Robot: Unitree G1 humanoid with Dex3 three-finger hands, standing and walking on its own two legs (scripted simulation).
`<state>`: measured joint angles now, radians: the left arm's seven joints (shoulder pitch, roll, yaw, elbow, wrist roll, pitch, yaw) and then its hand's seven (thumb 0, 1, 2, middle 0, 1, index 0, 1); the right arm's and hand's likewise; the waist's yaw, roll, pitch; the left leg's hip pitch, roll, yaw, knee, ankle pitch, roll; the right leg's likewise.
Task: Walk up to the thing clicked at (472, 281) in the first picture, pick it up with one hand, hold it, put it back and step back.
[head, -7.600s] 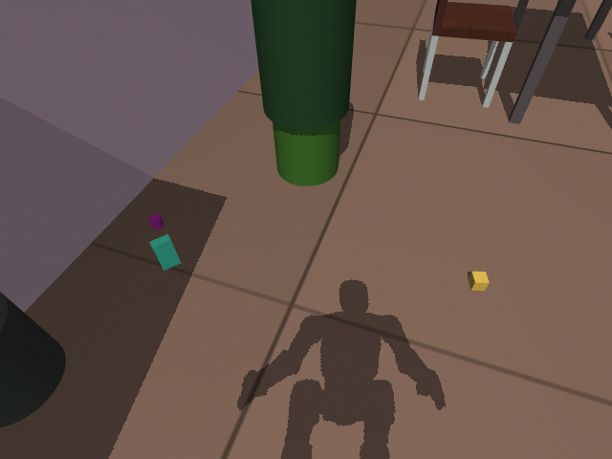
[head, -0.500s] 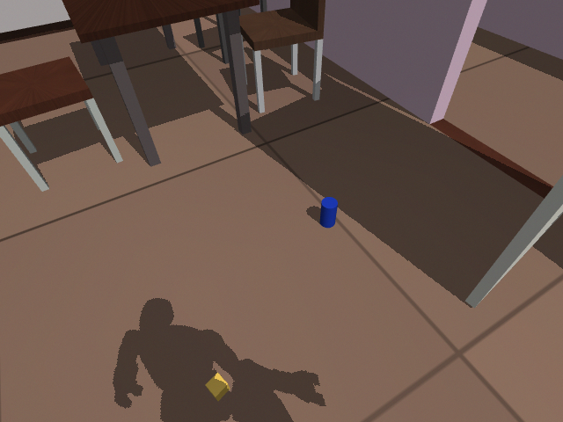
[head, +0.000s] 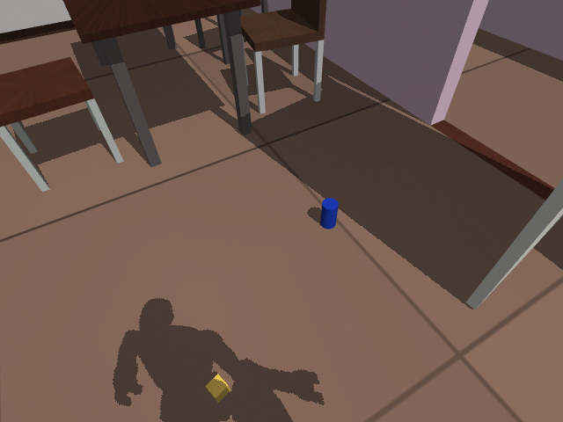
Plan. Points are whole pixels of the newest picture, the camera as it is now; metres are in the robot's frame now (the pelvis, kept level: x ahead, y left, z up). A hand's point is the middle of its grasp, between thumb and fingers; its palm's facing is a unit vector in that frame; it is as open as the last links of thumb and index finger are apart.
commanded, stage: stand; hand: left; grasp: from above
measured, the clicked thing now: (218, 388) +0.39 +0.26 -0.76
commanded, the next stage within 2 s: rise first in 0.20 s
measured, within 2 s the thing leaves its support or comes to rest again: neither
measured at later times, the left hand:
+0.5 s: hand out of the picture +0.13 +0.25 -0.17, palm faces +0.02 -0.94 -0.35, open 8.3 cm
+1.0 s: hand out of the picture +0.11 +0.28 -0.23, palm faces -0.09 -0.83 -0.56, open 13.9 cm
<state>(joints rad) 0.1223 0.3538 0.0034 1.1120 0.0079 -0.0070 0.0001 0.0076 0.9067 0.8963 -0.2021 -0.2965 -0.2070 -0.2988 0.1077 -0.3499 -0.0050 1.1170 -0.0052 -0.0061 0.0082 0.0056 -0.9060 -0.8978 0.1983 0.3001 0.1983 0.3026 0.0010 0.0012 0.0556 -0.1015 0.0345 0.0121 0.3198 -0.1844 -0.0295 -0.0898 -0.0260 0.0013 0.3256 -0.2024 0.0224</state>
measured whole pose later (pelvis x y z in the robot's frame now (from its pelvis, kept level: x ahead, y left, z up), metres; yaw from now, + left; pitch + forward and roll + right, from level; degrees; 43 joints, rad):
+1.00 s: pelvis -0.02 +0.01 -0.08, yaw +1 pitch +16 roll -2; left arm 0.15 0.27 0.15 0.61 0.29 0.26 0.14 0.00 -0.53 0.97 -0.12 -1.04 -0.14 -1.03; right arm 0.20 -0.23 -0.04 0.61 0.00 -0.11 -0.02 0.01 -0.97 -0.92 0.20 0.30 0.20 0.30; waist -0.01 0.00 -0.09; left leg -0.86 0.04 -0.03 1.07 -0.49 -0.02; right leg -0.82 -0.02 -0.01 1.04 -0.50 0.03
